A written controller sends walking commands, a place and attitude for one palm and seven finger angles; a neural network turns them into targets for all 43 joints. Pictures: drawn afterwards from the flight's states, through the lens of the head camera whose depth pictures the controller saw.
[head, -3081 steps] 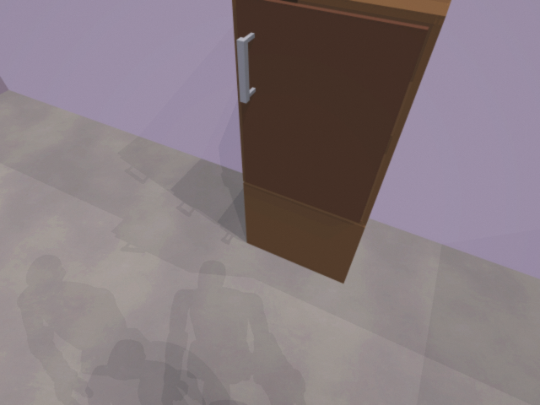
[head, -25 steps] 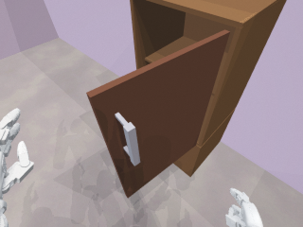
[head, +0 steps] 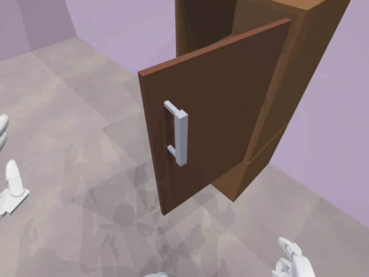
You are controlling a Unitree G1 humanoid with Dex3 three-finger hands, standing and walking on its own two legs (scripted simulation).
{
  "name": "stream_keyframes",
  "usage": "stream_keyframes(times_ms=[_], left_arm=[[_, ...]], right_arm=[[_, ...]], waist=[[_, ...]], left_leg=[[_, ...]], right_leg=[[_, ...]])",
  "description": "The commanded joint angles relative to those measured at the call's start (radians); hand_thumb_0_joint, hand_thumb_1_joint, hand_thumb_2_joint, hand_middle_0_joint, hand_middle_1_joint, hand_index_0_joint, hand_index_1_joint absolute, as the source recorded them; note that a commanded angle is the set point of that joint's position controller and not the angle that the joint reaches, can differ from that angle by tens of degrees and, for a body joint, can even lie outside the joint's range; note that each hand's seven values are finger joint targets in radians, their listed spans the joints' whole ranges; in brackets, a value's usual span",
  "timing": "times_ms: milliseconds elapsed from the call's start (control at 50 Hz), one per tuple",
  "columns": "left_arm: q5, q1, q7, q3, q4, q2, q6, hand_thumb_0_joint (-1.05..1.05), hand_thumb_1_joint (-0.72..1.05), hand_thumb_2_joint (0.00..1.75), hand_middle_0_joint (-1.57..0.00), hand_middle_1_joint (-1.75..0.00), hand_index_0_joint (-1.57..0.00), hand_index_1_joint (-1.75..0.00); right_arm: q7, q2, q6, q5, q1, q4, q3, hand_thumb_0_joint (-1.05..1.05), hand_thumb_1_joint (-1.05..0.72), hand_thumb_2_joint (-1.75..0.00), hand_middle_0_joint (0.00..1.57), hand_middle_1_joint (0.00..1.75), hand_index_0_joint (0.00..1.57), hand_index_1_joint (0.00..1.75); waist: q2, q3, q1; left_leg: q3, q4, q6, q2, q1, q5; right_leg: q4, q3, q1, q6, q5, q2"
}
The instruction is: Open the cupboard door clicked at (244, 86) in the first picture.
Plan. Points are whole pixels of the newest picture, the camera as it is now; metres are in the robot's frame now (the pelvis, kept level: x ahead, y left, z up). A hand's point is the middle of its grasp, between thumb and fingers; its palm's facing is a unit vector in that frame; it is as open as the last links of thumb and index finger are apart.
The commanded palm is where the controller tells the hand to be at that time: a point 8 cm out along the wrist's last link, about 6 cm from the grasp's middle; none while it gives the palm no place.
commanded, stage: step back with the hand held close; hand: left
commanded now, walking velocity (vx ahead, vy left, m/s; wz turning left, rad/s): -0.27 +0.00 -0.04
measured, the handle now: (175, 135) +0.39 +0.05 +0.11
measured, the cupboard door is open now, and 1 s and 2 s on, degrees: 82 82 82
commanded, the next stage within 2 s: stop stepping back and stand still in 0.34 s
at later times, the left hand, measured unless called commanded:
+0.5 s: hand out of the picture +0.11 +0.24 +0.19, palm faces +0.36 -0.81 -0.45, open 7.4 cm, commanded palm +0.04 +0.29 +0.19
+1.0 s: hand out of the picture +0.02 +0.23 +0.18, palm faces +0.37 -0.81 -0.46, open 7.4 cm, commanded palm -0.05 +0.28 +0.19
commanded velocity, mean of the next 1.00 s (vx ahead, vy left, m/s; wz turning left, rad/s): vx -0.04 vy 0.05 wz -0.03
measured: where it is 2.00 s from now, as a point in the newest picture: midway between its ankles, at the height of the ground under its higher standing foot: outside the picture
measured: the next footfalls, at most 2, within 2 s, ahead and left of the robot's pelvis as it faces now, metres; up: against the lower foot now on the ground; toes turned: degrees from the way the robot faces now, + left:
left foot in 0.16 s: +0.05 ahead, +0.13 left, +0.00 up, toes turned +1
right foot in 0.54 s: -0.16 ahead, -0.10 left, +0.00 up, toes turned -3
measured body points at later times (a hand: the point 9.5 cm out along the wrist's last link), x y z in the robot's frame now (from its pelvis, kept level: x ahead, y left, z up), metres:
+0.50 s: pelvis -0.11 +0.00 +0.01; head -0.07 +0.01 +0.46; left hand +0.08 +0.28 +0.21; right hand +0.06 -0.21 -0.08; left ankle +0.01 +0.12 -0.72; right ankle -0.21 -0.12 -0.70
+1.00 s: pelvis -0.20 -0.02 +0.01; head -0.20 -0.01 +0.46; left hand -0.01 +0.27 +0.21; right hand -0.04 -0.28 -0.06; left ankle -0.17 +0.09 -0.72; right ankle -0.21 -0.11 -0.72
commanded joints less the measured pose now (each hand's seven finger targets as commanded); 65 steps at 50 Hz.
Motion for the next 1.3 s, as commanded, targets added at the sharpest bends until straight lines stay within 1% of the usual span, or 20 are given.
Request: stream_keyframes(times_ms=[0, 60, 120, 160, 280, 420, 480, 500, 540, 600, 640, 760, 820, 880, 1020, 1060, 1080, 1100, 1200, 1280], left_arm=[[-0.012, -0.052, 0.038, 0.118, -0.236, 0.198, -0.079, 0.0, 0.9, 0.9, -0.2, -0.3, -0.2, -0.3], [-0.015, -0.07, 0.048, 0.135, -0.225, 0.213, -0.077, 0.0, 0.9, 0.9, -0.2, -0.3, -0.2, -0.3], [-0.02, -0.09, 0.047, 0.147, -0.254, 0.224, -0.083, 0.0, 0.9, 0.9, -0.2, -0.3, -0.2, -0.3], [-0.009, -0.107, 0.054, 0.178, -0.308, 0.244, -0.108, 0.0, 0.9, 0.9, -0.2, -0.3, -0.2, -0.3], [-0.038, -0.029, 0.032, 0.14, -0.302, 0.173, -0.102, 0.0, 0.9, 0.9, -0.2, -0.3, -0.2, -0.3], [-0.06, -0.029, 0.029, 0.125, -0.279, 0.178, -0.055, 0.0, 0.9, 0.9, -0.2, -0.3, -0.2, -0.3], [-0.07, 0.065, 0.025, 0.178, -0.279, 0.214, -0.058, 0.0, 0.9, 0.9, -0.2, -0.3, -0.2, -0.3], [-0.067, 0.085, 0.019, 0.196, -0.294, 0.239, -0.069, 0.0, 0.9, 0.9, -0.2, -0.3, -0.2, -0.3], [-0.07, 0.101, 0.02, 0.243, -0.285, 0.311, -0.079, 0.0, 0.9, 0.9, -0.2, -0.3, -0.2, -0.3], [-0.066, 0.11, 0.024, 0.211, -0.19, 0.236, -0.066, 0.0, 0.9, 0.9, -0.2, -0.3, -0.2, -0.3], [-0.046, 0.067, 0.035, 0.183, -0.124, 0.211, -0.067, 0.0, 0.9, 0.9, -0.2, -0.3, -0.2, -0.3], [-0.023, -0.093, 0.041, 0.083, -0.042, 0.173, -0.084, 0.0, 0.9, 0.9, -0.2, -0.3, -0.2, -0.3], [-0.027, -0.065, 0.046, 0.103, -0.175, 0.201, -0.101, 0.0, 0.9, 0.9, -0.2, -0.3, -0.2, -0.3], [-0.016, 0.006, 0.052, 0.14, -0.246, 0.231, -0.111, 0.0, 0.9, 0.9, -0.2, -0.3, -0.2, -0.3], [-0.016, 0.006, 0.046, 0.159, -0.126, 0.202, -0.094, 0.0, 0.9, 0.9, -0.2, -0.3, -0.2, -0.3], [-0.01, 0.006, 0.039, 0.148, -0.033, 0.197, -0.089, 0.0, 0.9, 0.9, -0.2, -0.3, -0.2, -0.3], [-0.015, -0.01, 0.031, 0.114, -0.014, 0.174, -0.079, 0.0, 0.9, 0.9, -0.2, -0.3, -0.2, -0.3], [-0.019, -0.079, 0.024, 0.09, -0.026, 0.164, -0.089, 0.0, 0.9, 0.9, -0.2, -0.3, -0.2, -0.3], [-0.003, -0.193, 0.011, 0.044, -0.009, 0.151, -0.116, 0.0, 0.9, 0.9, -0.2, -0.3, -0.2, -0.3], [0.004, -0.18, 0.043, 0.087, -0.136, 0.204, -0.122, 0.0, 0.9, 0.9, -0.2, -0.3, -0.2, -0.3]], right_arm=[[-0.004, -0.124, -0.057, 0.0, -0.079, -0.128, -0.065, 0.0, -0.9, -0.9, 0.2, 0.3, 0.2, 0.3], [0.001, -0.114, -0.057, -0.005, -0.092, -0.115, -0.055, 0.0, -0.9, -0.9, 0.2, 0.3, 0.2, 0.3], [-0.017, -0.118, -0.057, -0.002, -0.112, -0.114, -0.037, 0.0, -0.9, -0.9, 0.2, 0.3, 0.2, 0.3], [-0.027, -0.145, -0.084, -0.017, -0.14, -0.122, -0.059, 0.0, -0.9, -0.9, 0.2, 0.3, 0.2, 0.3], [0.021, -0.116, -0.139, -0.01, -0.084, -0.065, -0.088, 0.0, -0.9, -0.9, 0.2, 0.3, 0.2, 0.3], [0.032, -0.108, -0.145, -0.017, -0.119, -0.054, -0.061, 0.0, -0.9, -0.9, 0.2, 0.3, 0.2, 0.3], [0.034, -0.094, -0.13, -0.003, -0.116, -0.088, -0.051, 0.0, -0.9, -0.9, 0.2, 0.3, 0.2, 0.3], [0.039, -0.079, -0.121, 0.001, -0.117, -0.097, -0.049, 0.0, -0.9, -0.9, 0.2, 0.3, 0.2, 0.3], [0.036, -0.08, -0.095, 0.006, -0.148, -0.107, -0.035, 0.0, -0.9, -0.9, 0.2, 0.3, 0.2, 0.3], [0.028, -0.079, -0.098, 0.023, -0.108, -0.091, -0.039, 0.0, -0.9, -0.9, 0.2, 0.3, 0.2, 0.3], [0.007, -0.086, -0.097, 0.013, -0.138, -0.088, -0.029, 0.0, -0.9, -0.9, 0.2, 0.3, 0.2, 0.3], [-0.004, -0.126, -0.116, 0.006, -0.116, -0.074, -0.058, 0.0, -0.9, -0.9, 0.2, 0.3, 0.2, 0.3], [0.001, -0.15, -0.114, 0.005, -0.094, -0.099, -0.072, 0.0, -0.9, -0.9, 0.2, 0.3, 0.2, 0.3], [0.012, -0.122, -0.128, -0.008, -0.063, -0.098, -0.063, 0.0, -0.9, -0.9, 0.2, 0.3, 0.2, 0.3], [-0.003, -0.121, -0.138, -0.003, -0.112, -0.09, -0.048, 0.0, -0.9, -0.9, 0.2, 0.3, 0.2, 0.3], [-0.006, -0.114, -0.124, -0.003, -0.117, -0.095, -0.06, 0.0, -0.9, -0.9, 0.2, 0.3, 0.2, 0.3], [0.001, -0.109, -0.113, 0.0, -0.117, -0.099, -0.07, 0.0, -0.9, -0.9, 0.2, 0.3, 0.2, 0.3], [0.007, -0.128, -0.116, -0.007, -0.116, -0.089, -0.073, 0.0, -0.9, -0.9, 0.2, 0.3, 0.2, 0.3], [-0.002, -0.099, -0.121, -0.011, -0.104, -0.049, -0.035, 0.0, -0.9, -0.9, 0.2, 0.3, 0.2, 0.3], [-0.023, -0.091, -0.161, -0.021, -0.132, -0.064, -0.037, 0.0, -0.9, -0.9, 0.2, 0.3, 0.2, 0.3]], waist=[[-0.18, -0.08, -0.012], [-0.182, -0.106, -0.007], [-0.018, -0.042, -0.01], [0.352, -0.056, 0.007], [0.101, -0.186, -0.002], [0.229, -0.177, -0.01], [0.21, -0.216, 0.017], [0.103, -0.215, 0.016], [-0.247, -0.134, 0.035], [-0.238, -0.185, -0.004], [-0.165, -0.135, -0.009], [-0.22, -0.103, 0.009], [-0.05, -0.183, -0.007], [0.183, -0.174, -0.002], [0.191, 0.005, 0.001], [-0.058, 0.043, 0.018], [-0.3, 0.063, 0.018], [-0.293, 0.097, 0.007], [-0.117, 0.013, -0.014], [-0.169, -0.052, 0.029]], left_leg=[[-0.09, 0.225, -0.064, 0.039, 0.089, -0.19], [-0.093, 0.323, -0.06, 0.07, 0.119, -0.218], [-0.069, -0.164, -0.06, 0.077, 0.139, -0.091], [-0.405, -0.351, 0.061, 0.366, -0.057, 0.101], [-0.229, -0.217, 0.094, 0.342, 0.201, 0.523], [-0.227, -0.395, 0.057, 0.321, 0.15, 0.084], [-0.106, -0.342, -0.022, 0.179, 0.11, -0.152], [-0.04, -0.216, -0.054, 0.112, 0.141, -0.145], [-0.021, 0.291, -0.102, 0.008, -0.024, -0.16], [-0.055, 0.384, -0.09, 0.06, -0.214, -0.109], [0.002, 0.276, -0.083, 0.055, -0.173, -0.077], [0.065, -0.099, -0.027, 0.032, 0.074, -0.05], [-0.035, -0.223, 0.029, 0.117, 0.348, 0.315], [-0.261, -0.188, 0.116, 0.28, 0.482, 0.634], [-0.115, -0.344, 0.025, 0.214, -0.138, -0.459], [-0.018, -0.018, -0.03, 0.087, -0.242, -0.456], [0.024, 0.326, -0.061, 0.03, -0.254, -0.325], [-0.045, 0.526, -0.066, 0.043, -0.25, -0.248], [-0.009, 0.366, -0.068, 0.094, -0.074, -0.064], [0.066, 0.04, -0.047, 0.062, 0.096, -0.087]], right_leg=[[-0.367, 0.419, -0.156, -0.151, -0.333, -0.325], [-0.34, 0.334, -0.165, -0.148, -0.171, -0.35], [-0.116, 0.146, -0.106, -0.04, -0.026, -0.184], [0.306, 0.035, 0.01, 0.031, -0.183, -0.007], [0.482, 0.061, -0.099, 0.048, -0.232, 0.019], [0.137, -0.013, 0.081, 0.039, -0.276, 0.042], [-0.228, -0.081, 0.283, 0.003, -0.128, 0.037], [-0.36, -0.018, 0.253, -0.012, -0.079, -0.031], [-0.453, 0.365, 0.081, -0.107, 0.012, -0.36], [-0.204, 0.177, 0.343, -0.032, 0.702, -0.3], [-0.192, 0.157, 0.339, -0.058, 0.782, -0.287], [-0.159, 0.159, 0.326, -0.017, 0.648, -0.278], [0.05, 0.07, 0.21, 0.052, 0.561, -0.148], [0.125, -0.016, -0.065, 0.038, -0.202, -0.032], [-0.051, -0.068, 0.325, 0.003, -0.151, -0.013], [-0.265, 0.22, 0.282, -0.078, -0.404, -0.117], [-0.477, 0.604, 0.149, -0.178, -0.668, -0.328], [-0.533, 0.665, 0.061, -0.191, -0.616, -0.391], [-0.414, 0.228, 0.061, -0.126, -0.18, -0.268], [-0.371, 0.168, 0.142, -0.122, -0.106, -0.253]])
